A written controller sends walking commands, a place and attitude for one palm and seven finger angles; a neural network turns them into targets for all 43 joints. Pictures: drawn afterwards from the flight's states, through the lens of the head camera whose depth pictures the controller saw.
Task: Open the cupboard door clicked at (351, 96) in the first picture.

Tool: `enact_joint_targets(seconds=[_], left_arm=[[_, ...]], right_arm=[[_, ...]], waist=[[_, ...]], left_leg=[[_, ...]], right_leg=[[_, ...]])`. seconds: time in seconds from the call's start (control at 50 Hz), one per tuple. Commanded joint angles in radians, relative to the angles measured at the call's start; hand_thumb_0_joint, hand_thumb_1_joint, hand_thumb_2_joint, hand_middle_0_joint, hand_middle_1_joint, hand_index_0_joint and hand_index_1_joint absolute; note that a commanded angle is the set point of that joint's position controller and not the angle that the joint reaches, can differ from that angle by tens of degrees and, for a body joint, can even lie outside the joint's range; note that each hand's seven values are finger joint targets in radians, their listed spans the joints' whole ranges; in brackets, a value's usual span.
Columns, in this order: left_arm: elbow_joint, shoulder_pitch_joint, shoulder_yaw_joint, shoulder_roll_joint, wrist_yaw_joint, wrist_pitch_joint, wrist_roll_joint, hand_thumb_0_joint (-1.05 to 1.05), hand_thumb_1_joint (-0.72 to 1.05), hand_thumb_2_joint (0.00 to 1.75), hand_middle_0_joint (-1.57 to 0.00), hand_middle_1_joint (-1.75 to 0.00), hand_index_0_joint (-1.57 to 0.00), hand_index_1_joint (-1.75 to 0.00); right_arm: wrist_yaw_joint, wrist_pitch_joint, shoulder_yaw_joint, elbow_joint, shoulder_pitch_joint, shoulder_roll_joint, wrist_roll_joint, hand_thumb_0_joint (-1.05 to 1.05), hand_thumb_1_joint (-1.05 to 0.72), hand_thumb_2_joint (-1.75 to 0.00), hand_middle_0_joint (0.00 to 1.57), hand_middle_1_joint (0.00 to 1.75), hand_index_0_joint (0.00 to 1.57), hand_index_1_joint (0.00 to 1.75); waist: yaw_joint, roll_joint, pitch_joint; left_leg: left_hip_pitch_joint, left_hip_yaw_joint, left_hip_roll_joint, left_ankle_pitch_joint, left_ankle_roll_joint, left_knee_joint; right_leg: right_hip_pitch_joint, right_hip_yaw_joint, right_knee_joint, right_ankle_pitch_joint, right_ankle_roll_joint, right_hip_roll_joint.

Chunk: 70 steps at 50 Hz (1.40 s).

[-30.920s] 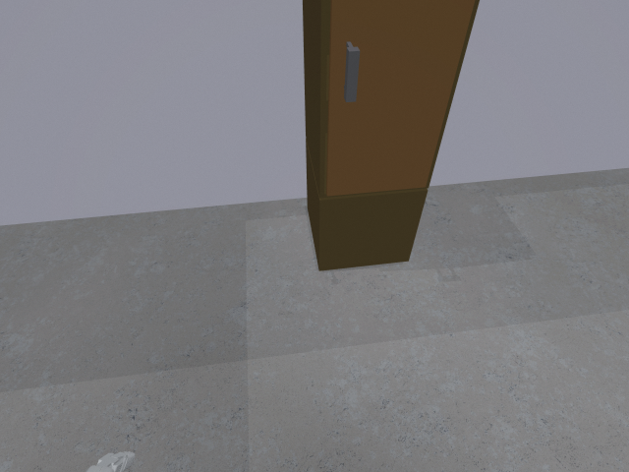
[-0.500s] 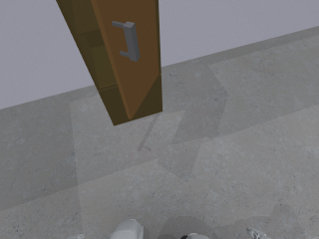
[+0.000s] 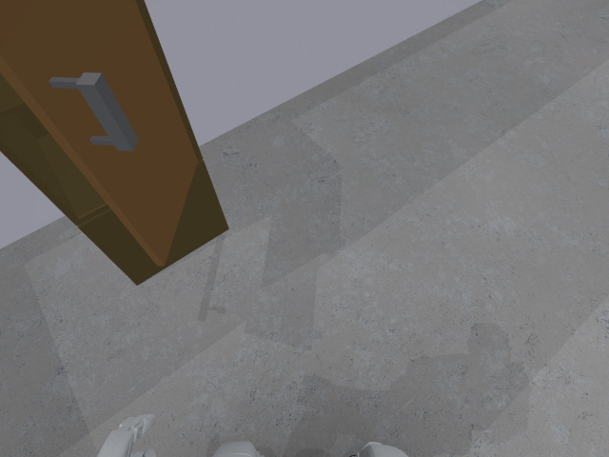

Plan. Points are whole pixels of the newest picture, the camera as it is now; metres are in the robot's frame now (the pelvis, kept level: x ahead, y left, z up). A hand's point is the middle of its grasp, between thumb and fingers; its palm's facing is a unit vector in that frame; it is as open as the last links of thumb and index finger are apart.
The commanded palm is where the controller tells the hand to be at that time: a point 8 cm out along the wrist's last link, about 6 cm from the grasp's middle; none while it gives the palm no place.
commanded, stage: walk to a spot facing it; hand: left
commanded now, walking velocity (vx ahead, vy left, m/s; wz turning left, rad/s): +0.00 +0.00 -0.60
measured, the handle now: (95, 114) +0.55 +0.35 +0.09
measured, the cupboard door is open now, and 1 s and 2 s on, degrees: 48 48 48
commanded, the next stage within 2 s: none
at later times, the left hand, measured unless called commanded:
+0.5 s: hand (204, 372) +0.23 +0.18 -0.15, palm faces -0.30 -0.94 -0.15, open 7.4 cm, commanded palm none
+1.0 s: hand (328, 273) +0.41 -0.01 -0.14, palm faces -0.56 -0.80 -0.22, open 7.2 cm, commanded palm none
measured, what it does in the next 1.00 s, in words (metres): walks ahead, turning right: left foot, then right foot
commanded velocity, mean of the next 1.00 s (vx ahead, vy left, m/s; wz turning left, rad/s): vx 0.28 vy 0.00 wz -0.51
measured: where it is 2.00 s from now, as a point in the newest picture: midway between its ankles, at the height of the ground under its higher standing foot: (444, 295)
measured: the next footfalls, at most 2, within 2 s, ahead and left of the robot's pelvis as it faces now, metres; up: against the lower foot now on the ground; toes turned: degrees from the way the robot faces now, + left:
left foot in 0.32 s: +0.10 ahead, +0.13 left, +0.00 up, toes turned -9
right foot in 0.76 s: +0.22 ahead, -0.19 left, +0.00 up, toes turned -35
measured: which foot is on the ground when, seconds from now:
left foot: up 0.00-0.30, down 0.32-0.78, up 0.80-1.00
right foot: down 0.00-0.32, up 0.34-0.74, down 0.76-1.00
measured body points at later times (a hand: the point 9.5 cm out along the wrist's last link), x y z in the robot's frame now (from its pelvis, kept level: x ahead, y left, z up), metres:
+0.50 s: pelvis +0.08 +0.02 +0.02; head +0.14 +0.04 +0.47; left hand +0.25 +0.23 -0.13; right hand +0.04 -0.22 -0.10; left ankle +0.06 +0.14 -0.72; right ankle +0.04 -0.12 -0.63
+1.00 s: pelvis +0.24 -0.12 +0.02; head +0.28 -0.16 +0.47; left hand +0.44 +0.04 -0.12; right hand +0.14 -0.35 -0.13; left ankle +0.36 +0.02 -0.64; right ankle +0.19 -0.17 -0.72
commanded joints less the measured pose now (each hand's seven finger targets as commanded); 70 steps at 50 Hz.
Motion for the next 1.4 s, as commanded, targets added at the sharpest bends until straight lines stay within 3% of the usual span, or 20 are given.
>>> enact_joint_targets(seconds=[0.0, 0.12, 0.26, 0.28, 0.3, 0.32, 0.36, 0.46, 0.62, 0.7, 0.72, 0.74, 0.76, 0.82, 0.88, 1.1, 1.18, 1.24, 1.3, 1.38], left_arm=[[-0.023, 0.148, 0.055, 0.199, 0.050, -0.002, -0.004, 0.00, 0.90, 0.90, -0.20, -0.30, -0.20, -0.30], [-0.039, 0.084, 0.041, 0.180, 0.053, -0.008, 0.004, 0.00, 0.90, 0.90, -0.20, -0.30, -0.20, -0.30], [-0.049, 0.021, 0.043, 0.155, 0.025, -0.008, 0.003, 0.00, 0.90, 0.90, -0.20, -0.30, -0.20, -0.30], [-0.071, 0.010, 0.030, 0.090, 0.018, -0.009, -0.002, 0.00, 0.90, 0.90, -0.20, -0.30, -0.20, -0.30], [-0.102, -0.007, 0.015, 0.030, 0.006, -0.011, -0.012, 0.00, 0.90, 0.90, -0.20, -0.30, -0.20, -0.30], [-0.130, -0.100, 0.022, 0.075, -0.002, -0.020, 0.002, 0.00, 0.90, 0.90, -0.20, -0.30, -0.20, -0.30], [-0.111, -0.084, 0.032, 0.072, -0.022, -0.032, 0.016, 0.00, 0.90, 0.90, -0.20, -0.30, -0.20, -0.30], [-0.076, -0.074, 0.003, -0.006, -0.046, -0.019, 0.010, 0.00, 0.90, 0.90, -0.20, -0.30, -0.20, -0.30], [-0.100, -0.234, -0.017, -0.019, -0.052, -0.017, 0.006, 0.00, 0.90, 0.90, -0.20, -0.30, -0.20, -0.30], [-0.033, 0.006, 0.006, 0.039, -0.038, -0.031, 0.004, 0.00, 0.90, 0.90, -0.20, -0.30, -0.20, -0.30], [0.027, 0.198, 0.025, 0.091, -0.029, -0.044, 0.008, 0.00, 0.90, 0.90, -0.20, -0.30, -0.20, -0.30], [0.056, 0.344, 0.064, 0.231, -0.010, -0.056, 0.008, 0.00, 0.90, 0.90, -0.20, -0.30, -0.20, -0.30], [0.071, 0.360, 0.071, 0.278, 0.007, -0.051, -0.019, 0.00, 0.90, 0.90, -0.20, -0.30, -0.20, -0.30], [0.009, 0.098, 0.023, 0.140, 0.024, -0.052, -0.016, 0.00, 0.90, 0.90, -0.20, -0.30, -0.20, -0.30], [0.005, 0.049, 0.010, 0.089, 0.025, -0.077, -0.002, 0.00, 0.90, 0.90, -0.20, -0.30, -0.20, -0.30], [0.123, 0.259, 0.009, 0.070, 0.031, -0.103, -0.004, 0.00, 0.90, 0.90, -0.20, -0.30, -0.20, -0.30], [0.127, 0.220, 0.009, 0.085, 0.037, -0.104, -0.010, 0.00, 0.90, 0.90, -0.20, -0.30, -0.20, -0.30], [0.082, 0.234, -0.006, 0.025, 0.025, -0.112, -0.021, 0.00, 0.90, 0.90, -0.20, -0.30, -0.20, -0.30], [0.078, 0.117, 0.000, 0.010, 0.012, -0.089, 0.003, 0.00, 0.90, 0.90, -0.20, -0.30, -0.20, -0.30], [0.101, 0.177, -0.006, -0.043, -0.009, -0.049, 0.009, 0.00, 0.90, 0.90, -0.20, -0.30, -0.20, -0.30]], right_arm=[[-0.009, -0.020, -0.030, -0.117, -0.094, -0.098, 0.016, 0.00, -0.90, -0.90, 0.20, 0.30, 0.20, 0.30], [0.003, -0.016, -0.022, -0.077, -0.061, -0.058, 0.017, 0.00, -0.90, -0.90, 0.20, 0.30, 0.20, 0.30], [0.005, -0.057, -0.029, -0.051, 0.053, -0.081, 0.009, 0.00, -0.90, -0.90, 0.20, 0.30, 0.20, 0.30], [-0.007, -0.070, -0.040, -0.024, 0.141, -0.148, 0.000, 0.00, -0.90, -0.90, 0.20, 0.30, 0.20, 0.30], [-0.013, -0.078, -0.063, -0.014, 0.228, -0.264, -0.025, 0.00, -0.90, -0.90, 0.20, 0.30, 0.20, 0.30], [-0.017, -0.077, -0.057, -0.013, 0.232, -0.264, -0.021, 0.00, -0.90, -0.90, 0.20, 0.30, 0.20, 0.30], [-0.007, -0.089, -0.039, -0.059, 0.140, -0.190, -0.026, 0.00, -0.90, -0.90, 0.20, 0.30, 0.20, 0.30], [-0.016, -0.112, -0.011, -0.011, 0.211, -0.109, -0.011, 0.00, -0.90, -0.90, 0.20, 0.30, 0.20, 0.30], [-0.008, -0.109, -0.005, 0.050, 0.315, -0.110, -0.023, 0.00, -0.90, -0.90, 0.20, 0.30, 0.20, 0.30], [-0.006, -0.105, -0.012, 0.044, 0.245, -0.160, -0.013, 0.00, -0.90, -0.90, 0.20, 0.30, 0.20, 0.30], [0.002, -0.107, -0.011, 0.025, 0.192, -0.161, 0.001, 0.00, -0.90, -0.90, 0.20, 0.30, 0.20, 0.30], [0.011, -0.109, 0.004, -0.016, 0.196, -0.086, 0.025, 0.00, -0.90, -0.90, 0.20, 0.30, 0.20, 0.30], [0.009, -0.104, 0.003, -0.051, 0.131, -0.074, 0.030, 0.00, -0.90, -0.90, 0.20, 0.30, 0.20, 0.30], [0.011, -0.085, -0.017, -0.013, 0.080, -0.067, 0.008, 0.00, -0.90, -0.90, 0.20, 0.30, 0.20, 0.30], [0.019, -0.060, -0.014, 0.039, 0.155, -0.028, -0.008, 0.00, -0.90, -0.90, 0.20, 0.30, 0.20, 0.30], [0.044, -0.094, -0.012, -0.052, -0.182, -0.007, 0.002, 0.00, -0.90, -0.90, 0.20, 0.30, 0.20, 0.30], [0.030, -0.108, -0.026, 0.019, -0.003, -0.039, -0.007, 0.00, -0.90, -0.90, 0.20, 0.30, 0.20, 0.30], [0.008, -0.103, -0.062, 0.092, 0.310, -0.231, -0.023, 0.00, -0.90, -0.90, 0.20, 0.30, 0.20, 0.30], [0.009, -0.114, -0.027, 0.051, 0.112, -0.087, -0.014, 0.00, -0.90, -0.90, 0.20, 0.30, 0.20, 0.30], [0.003, -0.136, -0.015, 0.081, 0.117, -0.055, -0.003, 0.00, -0.90, -0.90, 0.20, 0.30, 0.20, 0.30]], waist=[[0.059, -0.284, -0.196], [0.009, -0.156, -0.225], [-0.056, -0.162, -0.167], [-0.097, 0.039, -0.178], [-0.132, 0.378, -0.179], [-0.136, 0.256, -0.109], [-0.074, 0.071, -0.066], [-0.052, 0.130, -0.111], [-0.088, 0.130, -0.045], [0.048, 0.104, -0.162], [0.140, 0.050, -0.255], [0.189, -0.237, -0.395], [0.166, -0.297, -0.399], [0.019, -0.112, -0.107], [-0.053, -0.135, -0.116], [0.043, -0.178, -0.113], [-0.074, -0.131, -0.153], [-0.151, 0.223, -0.368], [-0.064, 0.090, -0.066], [0.003, 0.090, -0.109]], left_leg=[[-0.337, -0.122, -0.030, -0.055, 0.007, 0.383], [-0.162, -0.068, -0.089, 0.061, -0.007, 0.111], [0.184, -0.047, -0.130, 0.175, 0.019, -0.321], [0.355, -0.200, 0.003, 0.051, 0.063, -0.482], [0.423, -0.597, 0.305, -0.134, 0.169, -0.625], [0.322, -0.666, 0.399, -0.121, 0.250, -0.680], [0.208, -0.517, 0.312, 0.027, 0.248, -0.652], [0.341, -0.076, 0.149, 0.612, 0.142, -0.549], [0.322, 0.075, 0.194, 0.702, 0.144, -0.546], [0.255, 0.148, 0.195, 1.082, 0.114, -0.238], [0.094, 0.181, 0.150, 1.011, 0.075, -0.015], [-0.253, 0.187, -0.010, 0.238, 0.020, 0.352], [-0.413, 0.019, -0.071, -0.111, 0.022, 0.605], [-0.338, -0.102, 0.049, 0.139, 0.020, 0.506], [-0.218, -0.075, 0.026, 0.202, 0.006, 0.321], [-0.312, -0.028, -0.061, 0.277, 0.022, -0.107], [0.090, 0.026, -0.143, 0.349, 0.069, -0.333], [0.560, -0.630, 0.373, 0.407, 0.318, -0.517], [0.133, -0.427, 0.262, 0.149, 0.245, -0.636], [0.123, -0.130, 0.158, 0.391, 0.192, -0.652]], right_leg=[[0.315, 0.464, -0.267, 0.490, -0.208, -0.308], [0.227, 0.354, -0.224, 0.552, -0.165, -0.212], [-0.054, 0.419, -0.234, -0.126, -0.101, -0.125], [-0.229, 0.328, -0.080, -0.237, -0.049, -0.023], [-0.412, 0.104, 0.260, -0.373, 0.026, 0.117], [-0.449, 0.125, 0.409, -0.318, 0.028, 0.004], [-0.409, 0.098, 0.531, -0.175, 0.039, -0.052], [-0.417, 0.005, 0.511, 0.022, 0.061, -0.066], [-0.294, -0.085, 0.155, 0.063, 0.023, -0.060], [0.121, -0.128, -0.007, 0.016, -0.051, 0.029], [0.418, -0.085, -0.061, 0.073, -0.087, 0.014], [0.722, 0.394, -0.176, 0.040, -0.196, -0.300], [0.687, 0.695, -0.325, 0.154, -0.252, -0.442], [0.172, 0.410, -0.422, -0.013, -0.176, -0.333], [0.067, 0.226, -0.435, 0.168, -0.142, -0.227], [0.405, 0.233, -0.331, 0.617, -0.148, -0.218], [0.264, 0.174, -0.110, 0.775, -0.092, -0.165], [-0.246, 0.076, 0.668, -0.230, -0.010, 0.033], [-0.306, 0.108, 0.708, -0.051, 0.003, -0.091], [-0.249, 0.070, 0.534, 0.071, 0.033, -0.112]])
